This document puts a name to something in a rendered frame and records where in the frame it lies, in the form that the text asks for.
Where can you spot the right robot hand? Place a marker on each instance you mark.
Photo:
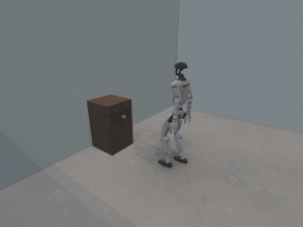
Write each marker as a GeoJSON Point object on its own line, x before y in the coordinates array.
{"type": "Point", "coordinates": [188, 116]}

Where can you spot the robot right forearm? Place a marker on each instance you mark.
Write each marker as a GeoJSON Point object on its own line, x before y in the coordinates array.
{"type": "Point", "coordinates": [188, 106]}

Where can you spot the left robot hand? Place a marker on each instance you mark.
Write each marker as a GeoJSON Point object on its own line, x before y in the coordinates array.
{"type": "Point", "coordinates": [173, 125]}

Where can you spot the robot left upper arm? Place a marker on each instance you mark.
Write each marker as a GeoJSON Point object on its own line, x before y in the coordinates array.
{"type": "Point", "coordinates": [175, 88]}

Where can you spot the robot right upper arm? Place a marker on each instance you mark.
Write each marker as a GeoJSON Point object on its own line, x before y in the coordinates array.
{"type": "Point", "coordinates": [189, 91]}

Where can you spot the right robot foot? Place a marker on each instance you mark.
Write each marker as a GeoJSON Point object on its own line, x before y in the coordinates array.
{"type": "Point", "coordinates": [178, 158]}

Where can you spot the robot left forearm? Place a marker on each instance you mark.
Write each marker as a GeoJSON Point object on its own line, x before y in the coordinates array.
{"type": "Point", "coordinates": [176, 110]}

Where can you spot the drawer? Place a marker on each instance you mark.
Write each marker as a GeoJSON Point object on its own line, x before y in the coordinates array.
{"type": "Point", "coordinates": [115, 118]}

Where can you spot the right robot shin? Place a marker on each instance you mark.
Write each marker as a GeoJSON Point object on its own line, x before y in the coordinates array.
{"type": "Point", "coordinates": [180, 146]}

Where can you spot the cabinet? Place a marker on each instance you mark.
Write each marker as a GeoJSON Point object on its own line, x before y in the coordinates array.
{"type": "Point", "coordinates": [104, 137]}

